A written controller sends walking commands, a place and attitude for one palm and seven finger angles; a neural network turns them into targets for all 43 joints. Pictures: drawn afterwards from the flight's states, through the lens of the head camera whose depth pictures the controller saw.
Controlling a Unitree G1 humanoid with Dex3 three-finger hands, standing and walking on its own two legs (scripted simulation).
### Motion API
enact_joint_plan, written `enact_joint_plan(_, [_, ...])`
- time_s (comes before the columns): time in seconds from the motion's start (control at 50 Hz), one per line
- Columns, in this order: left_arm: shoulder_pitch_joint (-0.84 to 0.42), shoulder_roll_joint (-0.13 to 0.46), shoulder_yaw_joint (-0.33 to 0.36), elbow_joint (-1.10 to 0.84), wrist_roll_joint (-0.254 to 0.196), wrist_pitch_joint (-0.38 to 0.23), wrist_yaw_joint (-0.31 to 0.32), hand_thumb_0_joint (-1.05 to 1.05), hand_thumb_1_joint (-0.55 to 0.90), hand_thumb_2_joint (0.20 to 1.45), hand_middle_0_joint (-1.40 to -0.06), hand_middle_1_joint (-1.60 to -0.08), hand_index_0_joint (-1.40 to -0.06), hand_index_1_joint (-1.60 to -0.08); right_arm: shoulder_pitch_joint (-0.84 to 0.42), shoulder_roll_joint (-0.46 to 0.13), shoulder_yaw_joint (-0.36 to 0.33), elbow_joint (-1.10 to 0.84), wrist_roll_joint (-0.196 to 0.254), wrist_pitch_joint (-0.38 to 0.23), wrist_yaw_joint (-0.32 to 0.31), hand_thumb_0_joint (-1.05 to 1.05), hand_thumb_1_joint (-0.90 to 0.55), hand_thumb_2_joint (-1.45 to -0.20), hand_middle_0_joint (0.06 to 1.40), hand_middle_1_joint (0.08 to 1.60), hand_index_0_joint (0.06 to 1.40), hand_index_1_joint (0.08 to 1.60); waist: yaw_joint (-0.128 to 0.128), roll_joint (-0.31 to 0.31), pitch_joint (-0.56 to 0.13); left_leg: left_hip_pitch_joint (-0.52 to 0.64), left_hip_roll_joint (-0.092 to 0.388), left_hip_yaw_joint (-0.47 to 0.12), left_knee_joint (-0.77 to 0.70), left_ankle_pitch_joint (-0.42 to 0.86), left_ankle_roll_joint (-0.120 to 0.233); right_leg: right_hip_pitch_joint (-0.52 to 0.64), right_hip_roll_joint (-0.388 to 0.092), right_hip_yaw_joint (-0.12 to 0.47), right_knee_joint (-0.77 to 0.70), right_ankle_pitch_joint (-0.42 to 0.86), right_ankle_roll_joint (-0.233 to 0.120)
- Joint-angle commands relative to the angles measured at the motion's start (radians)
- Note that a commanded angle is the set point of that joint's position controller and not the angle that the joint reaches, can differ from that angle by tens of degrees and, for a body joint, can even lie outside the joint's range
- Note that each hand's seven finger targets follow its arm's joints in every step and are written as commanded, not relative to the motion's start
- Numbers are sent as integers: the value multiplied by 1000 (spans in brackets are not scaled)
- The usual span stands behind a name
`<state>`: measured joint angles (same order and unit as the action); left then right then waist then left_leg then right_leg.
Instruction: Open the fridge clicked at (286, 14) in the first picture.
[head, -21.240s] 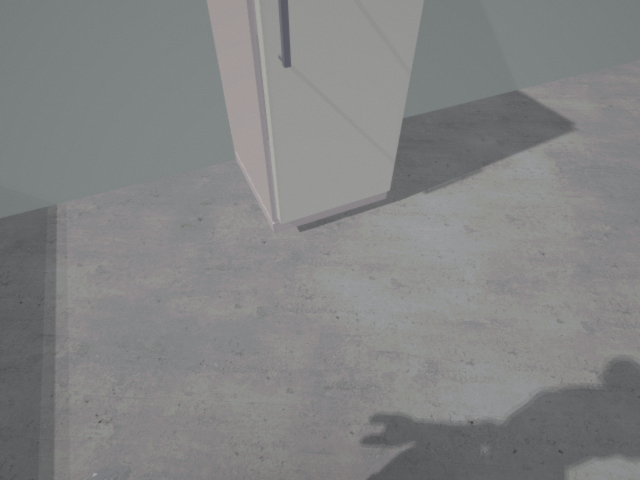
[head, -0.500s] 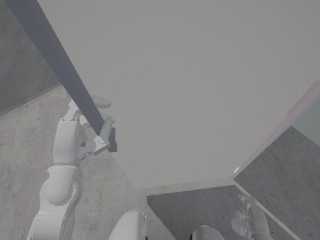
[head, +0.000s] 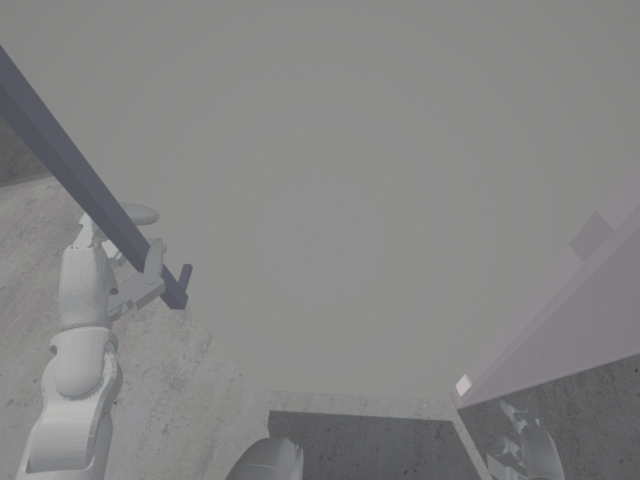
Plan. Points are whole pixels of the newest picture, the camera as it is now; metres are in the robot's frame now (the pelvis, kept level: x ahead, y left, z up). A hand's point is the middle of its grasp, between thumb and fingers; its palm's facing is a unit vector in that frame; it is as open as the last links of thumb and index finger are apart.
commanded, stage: stop walking and hold the door back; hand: left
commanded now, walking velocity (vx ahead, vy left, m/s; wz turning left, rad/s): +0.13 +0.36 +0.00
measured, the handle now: (112, 192) +0.35 +0.22 +0.20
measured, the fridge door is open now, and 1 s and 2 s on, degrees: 71 68 67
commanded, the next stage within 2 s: loosen the grip on the handle in 1.02 s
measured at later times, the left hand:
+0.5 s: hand (152, 254) +0.32 +0.20 +0.13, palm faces +0.27 -0.94 -0.22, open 5.7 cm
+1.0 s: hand (159, 240) +0.34 +0.20 +0.13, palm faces +0.32 -0.93 -0.17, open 5.5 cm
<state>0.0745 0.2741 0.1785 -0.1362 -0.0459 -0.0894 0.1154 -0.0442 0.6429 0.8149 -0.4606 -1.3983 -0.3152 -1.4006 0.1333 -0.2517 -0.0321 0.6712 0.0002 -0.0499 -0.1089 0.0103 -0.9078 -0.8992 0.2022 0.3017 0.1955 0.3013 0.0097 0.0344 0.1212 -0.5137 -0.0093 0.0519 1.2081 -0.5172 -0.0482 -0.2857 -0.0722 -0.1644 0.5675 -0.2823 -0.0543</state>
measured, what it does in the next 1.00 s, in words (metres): walks backwards: left foot, then right foot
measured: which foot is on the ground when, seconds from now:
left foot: up 0.00-0.50, down 0.52-0.82, up 0.84-1.00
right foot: down 0.00-0.52, up 0.54-0.78, down 0.80-1.00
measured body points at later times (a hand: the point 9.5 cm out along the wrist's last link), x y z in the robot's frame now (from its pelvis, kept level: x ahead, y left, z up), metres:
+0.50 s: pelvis -0.12 -0.02 +0.01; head -0.08 -0.02 +0.45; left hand +0.30 +0.25 +0.15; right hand +0.00 -0.29 -0.10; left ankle -0.15 +0.08 -0.73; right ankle +0.01 -0.08 -0.73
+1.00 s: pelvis -0.12 -0.05 -0.01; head -0.08 -0.06 +0.44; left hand +0.31 +0.25 +0.14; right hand -0.04 -0.34 -0.12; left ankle -0.10 +0.07 -0.70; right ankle -0.09 -0.17 -0.74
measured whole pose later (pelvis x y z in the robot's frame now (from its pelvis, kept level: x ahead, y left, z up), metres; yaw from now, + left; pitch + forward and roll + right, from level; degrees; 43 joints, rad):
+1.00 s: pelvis -0.12 -0.05 -0.01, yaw +0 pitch -2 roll -1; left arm -0.81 0.50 0.40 1.07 0.01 -0.18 0.01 -0.04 0.66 0.81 -0.46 -1.40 -0.44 -1.40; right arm 0.23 -0.31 0.01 0.77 0.04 -0.06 -0.11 0.01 -0.91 -0.90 0.21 0.30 0.20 0.30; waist -0.09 0.02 0.11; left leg -0.42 0.05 0.03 0.89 -0.42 -0.01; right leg -0.28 -0.02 -0.07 0.56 -0.25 -0.01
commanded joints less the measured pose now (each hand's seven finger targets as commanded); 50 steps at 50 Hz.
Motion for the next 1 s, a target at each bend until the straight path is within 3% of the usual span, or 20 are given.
enact_joint_plan(0.0, [-504,250,156,-8,-5,-92,68,0,900,900,-450,-1400,-450,-1400,-70,-73,9,-156,4,-38,-12,0,-900,-900,200,300,200,300,12,-192,-358,-3,-1,-35,-172,52,23,349,-288,301,-175,701,-17])
enact_joint_plan(0.12, [-767,319,174,224,-5,-130,53,0,900,900,-450,-1400,-450,-1400,-50,-121,2,-148,21,-5,20,0,-900,-900,200,300,200,300,24,-164,-365,1,-14,-42,-272,87,37,405,-309,331,-287,440,55])
enact_joint_plan(0.16, [-880,333,158,294,-4,-141,43,0,900,900,-450,-1400,-450,-1400,-35,-122,3,-138,24,3,29,0,-900,-900,200,300,200,300,22,-112,-387,10,-15,-35,-302,90,44,414,-308,328,-328,275,54])
enact_joint_plan(0.32, [-1202,386,128,602,23,-179,27,0,900,900,-450,-1400,-450,-1400,36,-134,-7,-99,19,-19,36,0,-900,-900,200,300,200,300,11,-164,-408,109,-25,57,-414,40,63,265,-262,307,-463,-417,11])
enact_joint_plan(0.42, [-1322,442,144,711,42,-198,10,0,900,900,-450,-1400,-450,-1400,104,-134,-14,-65,21,-38,33,0,-900,-900,200,300,200,300,-16,-144,-456,330,-34,129,-674,49,94,205,-195,236,-395,-350,3])
enact_joint_plan(0.46, [-1351,431,123,735,41,-212,-10,0,900,900,-450,-1400,-450,-1400,169,-153,-14,-54,22,-51,29,0,-900,-900,200,300,200,300,-73,10,-425,542,37,26,-877,33,142,0,-89,130,-139,-269,46])
enact_joint_plan(0.48, [-1386,403,107,748,35,-221,-23,0,900,900,-450,-1400,-450,-1400,161,-183,-15,-68,15,-61,26,0,-900,-900,200,300,200,300,-79,240,-348,549,236,-315,-1019,-140,229,-177,59,36,151,-193,104])
enact_joint_plan(0.5, [-1409,436,152,783,15,-198,-19,0,900,900,-450,-1400,-450,-1400,115,-194,-16,-71,16,-75,22,0,-900,-900,200,300,200,300,-48,304,-295,398,444,-581,-1068,-101,338,-258,113,148,576,-202,79])
enact_joint_plan(0.52, [-1372,451,146,816,39,-195,-28,0,900,900,-450,-1400,-450,-1400,85,-162,-11,-69,25,-66,25,0,-900,-900,200,300,200,300,-19,170,-252,358,441,-588,-1090,-115,328,-356,58,246,664,-121,56])
enact_joint_plan(0.54, [-1321,569,250,878,43,-198,-33,0,900,900,-450,-1400,-450,-1400,103,-185,-24,-50,35,-46,29,0,-900,-900,200,300,200,300,12,85,-289,345,411,-524,-1073,-186,305,-347,52,253,702,-79,61])
enact_joint_plan(0.58, [-1367,496,170,943,53,-181,-44,0,900,900,-450,-1400,-450,-1400,134,-187,-20,-17,45,-28,12,0,-900,-900,200,300,200,300,-5,62,-229,387,318,-346,-968,-3,278,-389,19,200,597,-29,76])
enact_joint_plan(0.64, [-1388,405,90,917,33,-168,-75,0,900,900,-450,-1400,-450,-1400,191,-182,-13,0,48,-31,-12,0,-900,-900,200,300,200,300,-14,61,-260,437,289,-223,-894,330,245,-255,30,114,339,-53,81])
enact_joint_plan(0.7, [-1396,395,65,932,32,-159,-78,0,900,900,-450,-1400,-450,-1400,210,-192,-14,13,46,-43,-15,0,-900,-900,200,300,200,300,-23,153,-300,414,260,-113,-797,501,197,-36,77,51,73,-89,84])
enact_joint_plan(0.74, [-1340,484,128,967,41,-157,-69,0,900,900,-450,-1400,-450,-1400,210,-212,-18,21,46,-47,-9,0,-900,-900,200,300,200,300,-16,152,-314,314,215,-54,-677,521,139,157,76,42,-121,18,74])
enact_joint_plan(0.76, [-1322,483,118,964,45,-159,-67,0,900,900,-450,-1400,-450,-1400,204,-200,-18,22,50,-50,1,0,-900,-900,200,300,200,300,-19,90,-356,223,191,-32,-555,548,112,303,26,108,-162,94,43])
enact_joint_plan(0.78, [-1317,529,150,953,58,-164,-59,0,900,900,-450,-1400,-450,-1400,213,-174,-22,23,49,-46,7,0,-900,-900,200,300,200,300,-24,-70,-417,62,128,37,-353,438,73,462,-133,296,-159,249,-31])
enact_joint_plan(0.8, [-1246,661,271,984,66,-157,-46,0,900,900,-450,-1400,-450,-1400,194,-163,-31,15,49,-43,0,0,-900,-900,200,300,200,300,-4,-233,-401,-103,47,15,-171,32,44,505,-285,495,-166,521,-121])
enact_joint_plan(0.82, [-1185,691,306,1024,55,-125,-45,0,900,900,-450,-1400,-450,-1400,214,-179,-44,11,57,-37,5,0,-900,-900,200,300,200,300,-8,-322,-419,-95,62,-84,-98,-38,42,468,-306,504,-180,466,-120])
enact_joint_plan(0.88, [-1289,688,309,1005,52,-132,-44,0,900,900,-450,-1400,-450,-1400,153,-173,5,23,49,-44,0,0,-900,-900,200,300,200,300,-22,-166,-332,-26,98,-75,-154,30,42,254,-255,352,-198,250,-107])
enact_joint_plan(0.98, [-1179,697,354,992,45,-167,-50,0,900,900,-450,-1400,-450,-1400,137,-177,10,-21,30,-50,-11,0,-900,-900,200,300,200,300,-1,-172,-337,164,49,7,-489,216,35,164,-160,248,-205,241,-59])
